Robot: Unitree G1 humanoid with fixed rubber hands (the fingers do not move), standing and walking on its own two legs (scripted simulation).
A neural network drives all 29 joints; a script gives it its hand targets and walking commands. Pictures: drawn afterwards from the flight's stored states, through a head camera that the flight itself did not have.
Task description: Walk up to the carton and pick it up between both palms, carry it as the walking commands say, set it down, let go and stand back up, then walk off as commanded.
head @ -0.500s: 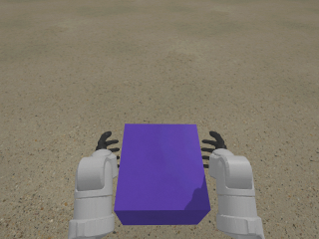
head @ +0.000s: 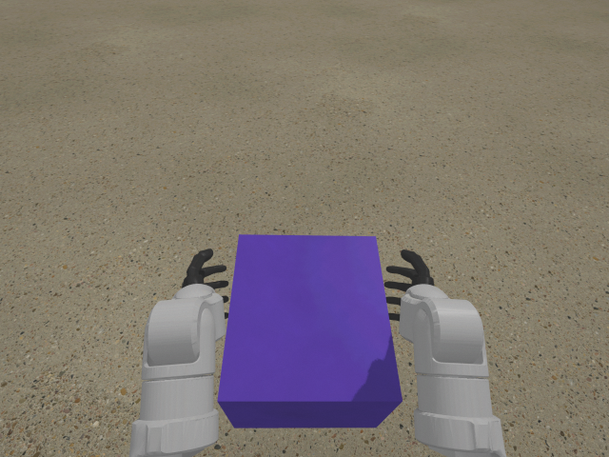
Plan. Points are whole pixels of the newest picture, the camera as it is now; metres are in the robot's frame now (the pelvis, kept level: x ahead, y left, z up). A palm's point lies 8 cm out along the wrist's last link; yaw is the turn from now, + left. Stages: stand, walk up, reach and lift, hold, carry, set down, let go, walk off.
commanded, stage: carry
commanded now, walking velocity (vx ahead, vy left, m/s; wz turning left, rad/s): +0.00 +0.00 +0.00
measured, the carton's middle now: (306, 330) +0.31 +0.00 -0.01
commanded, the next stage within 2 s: hold in 0.64 s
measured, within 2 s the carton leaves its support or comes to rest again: neither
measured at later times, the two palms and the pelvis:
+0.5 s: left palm (198, 292) +0.31 +0.14 +0.09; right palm (417, 293) +0.30 -0.14 +0.09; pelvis +0.01 +0.00 +0.00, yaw +0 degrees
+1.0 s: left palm (180, 328) +0.28 +0.16 +0.05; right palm (405, 315) +0.29 -0.13 +0.05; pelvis +0.01 +0.00 +0.01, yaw -2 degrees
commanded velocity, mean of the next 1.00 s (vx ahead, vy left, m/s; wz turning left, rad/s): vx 0.00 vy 0.00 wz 0.00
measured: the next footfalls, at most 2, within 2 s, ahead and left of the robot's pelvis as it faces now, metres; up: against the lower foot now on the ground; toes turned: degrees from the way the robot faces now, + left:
none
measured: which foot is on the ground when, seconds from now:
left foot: down 0.00-1.00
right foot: down 0.00-1.00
